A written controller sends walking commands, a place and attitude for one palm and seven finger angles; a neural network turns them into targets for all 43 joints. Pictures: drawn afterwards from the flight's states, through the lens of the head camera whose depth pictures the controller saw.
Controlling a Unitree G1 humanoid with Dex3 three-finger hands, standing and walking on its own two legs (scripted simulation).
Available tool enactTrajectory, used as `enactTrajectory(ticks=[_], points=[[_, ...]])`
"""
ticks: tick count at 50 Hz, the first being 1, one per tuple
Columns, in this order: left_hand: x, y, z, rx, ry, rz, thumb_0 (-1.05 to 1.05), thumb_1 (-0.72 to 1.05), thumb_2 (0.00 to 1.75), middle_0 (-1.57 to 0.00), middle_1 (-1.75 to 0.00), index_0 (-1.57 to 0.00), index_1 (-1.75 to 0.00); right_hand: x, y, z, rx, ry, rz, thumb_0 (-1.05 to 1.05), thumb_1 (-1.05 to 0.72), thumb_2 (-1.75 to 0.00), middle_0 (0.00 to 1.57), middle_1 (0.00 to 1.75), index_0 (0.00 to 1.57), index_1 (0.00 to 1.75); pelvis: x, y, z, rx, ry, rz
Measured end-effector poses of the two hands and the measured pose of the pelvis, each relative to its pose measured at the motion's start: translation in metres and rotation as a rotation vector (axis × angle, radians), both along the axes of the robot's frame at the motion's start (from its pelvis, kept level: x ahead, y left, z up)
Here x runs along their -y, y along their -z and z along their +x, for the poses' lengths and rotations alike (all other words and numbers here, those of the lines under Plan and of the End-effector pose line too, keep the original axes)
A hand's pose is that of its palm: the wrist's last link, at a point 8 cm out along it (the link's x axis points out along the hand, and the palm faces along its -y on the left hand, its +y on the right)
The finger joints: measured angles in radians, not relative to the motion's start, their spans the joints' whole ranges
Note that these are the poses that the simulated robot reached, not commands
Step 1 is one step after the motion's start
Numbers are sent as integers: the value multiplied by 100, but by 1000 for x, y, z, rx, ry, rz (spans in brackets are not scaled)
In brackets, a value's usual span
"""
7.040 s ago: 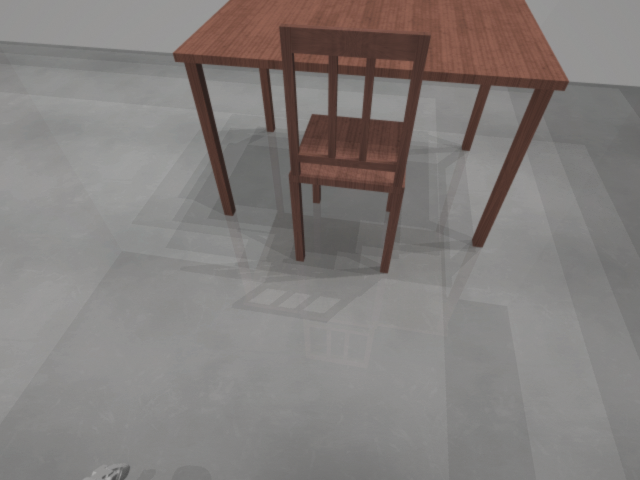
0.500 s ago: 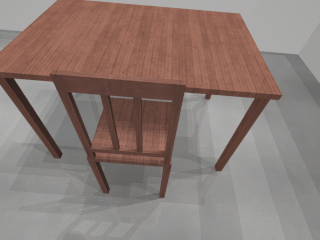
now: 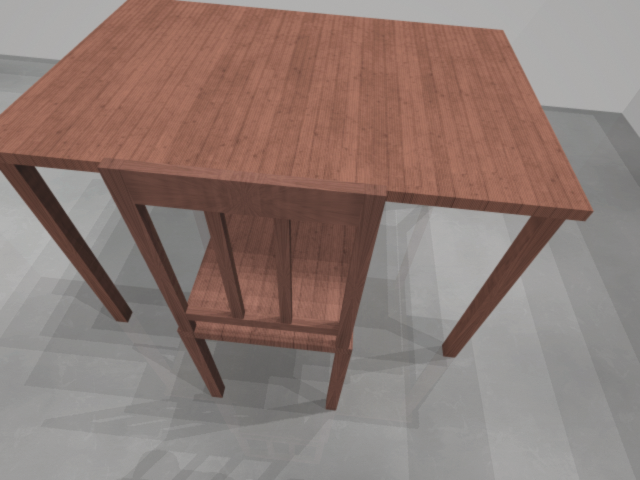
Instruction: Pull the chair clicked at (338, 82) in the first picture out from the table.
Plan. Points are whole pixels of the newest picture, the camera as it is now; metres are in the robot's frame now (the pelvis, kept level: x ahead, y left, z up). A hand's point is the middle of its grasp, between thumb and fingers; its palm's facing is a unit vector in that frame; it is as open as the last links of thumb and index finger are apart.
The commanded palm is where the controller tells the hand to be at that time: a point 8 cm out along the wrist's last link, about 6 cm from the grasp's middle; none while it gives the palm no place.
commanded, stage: come to a stop and stand still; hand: left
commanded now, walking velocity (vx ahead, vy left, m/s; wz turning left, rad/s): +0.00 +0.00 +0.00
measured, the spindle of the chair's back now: (228, 270) +0.43 +0.19 -0.07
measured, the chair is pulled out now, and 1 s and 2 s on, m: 0.00 0.00 0.00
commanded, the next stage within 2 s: look again from close up in 0.54 s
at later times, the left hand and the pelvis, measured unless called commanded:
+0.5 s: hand out of the picture -0.03 +0.19 -0.16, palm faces +0.04 -0.97 -0.25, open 7.4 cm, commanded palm none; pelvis -0.02 +0.00 +0.01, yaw +2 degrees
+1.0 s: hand out of the picture +0.03 +0.19 -0.16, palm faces +0.01 -0.97 -0.23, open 7.4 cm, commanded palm none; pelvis +0.00 +0.01 +0.01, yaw +0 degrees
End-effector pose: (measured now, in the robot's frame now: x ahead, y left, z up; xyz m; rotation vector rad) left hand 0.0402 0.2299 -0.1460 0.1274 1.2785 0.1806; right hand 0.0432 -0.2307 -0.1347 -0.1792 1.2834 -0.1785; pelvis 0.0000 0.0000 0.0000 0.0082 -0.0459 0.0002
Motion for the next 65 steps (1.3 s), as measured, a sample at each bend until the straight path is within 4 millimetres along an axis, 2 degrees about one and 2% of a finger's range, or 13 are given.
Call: enactTrajectory(ticks=[5,9,14,18,22,26,32,38,46,65], points=[[-3,-4,-20,-28,-23,-3,1,92,90,-20,-30,-20,-30,-9,-9,18,48,-56,3,1,-93,-89,19,30,20,30,-3,-6,-5,-16,-7,8],[3,-9,-46,-60,-32,1,0,92,90,-20,-30,-19,-30,-15,-7,27,76,-71,39,1,-92,-89,20,30,20,30,-2,-8,-10,-21,-9,6],[12,-15,-79,-126,-8,-13,1,91,90,-20,-30,-19,-30,-17,-9,25,108,-60,67,0,-92,-89,20,30,20,30,-1,-12,-16,-16,-9,0],[5,-17,-89,-114,-6,15,1,91,90,-20,-30,-20,-30,-7,-6,17,110,-63,58,0,-92,-89,20,30,21,30,1,-9,-22,-20,-23,-8],[-4,-17,-86,-92,-7,42,1,91,90,-20,-30,-20,-30,2,-4,4,80,-48,37,0,-91,-89,20,30,20,30,-1,-6,-23,-24,-28,-17],[-13,-16,-70,-63,7,53,1,91,90,-20,-30,-20,-30,3,-2,-14,39,-31,27,0,-91,-89,20,30,20,30,-4,-5,-22,-28,-28,-19],[-19,-19,-39,-2,31,56,1,91,90,-20,-30,-20,-30,-7,1,-39,-36,-14,43,0,-91,-89,19,30,20,30,-10,-6,-19,-33,-26,-14],[-17,-22,-18,30,49,49,1,91,90,-20,-30,-20,-30,-21,3,-50,-77,4,72,1,-91,-89,20,30,20,30,-12,-8,-15,-35,-21,-10],[-11,-21,-14,4,55,38,1,91,90,-20,-30,-20,-30,-22,4,-46,-82,24,77,1,-92,-89,20,30,20,30,-13,-10,-8,-33,-8,-5],[-1,-17,-37,-91,29,14,1,91,90,-20,-30,-20,-30,-12,0,-15,-51,8,57,1,-92,-89,20,30,20,30,-9,-12,6,-25,1,-1]])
